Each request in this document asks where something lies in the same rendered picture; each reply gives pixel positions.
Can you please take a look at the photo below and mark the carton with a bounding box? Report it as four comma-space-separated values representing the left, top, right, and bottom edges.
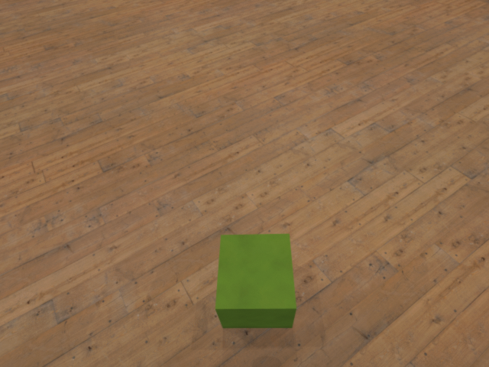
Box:
215, 234, 296, 328

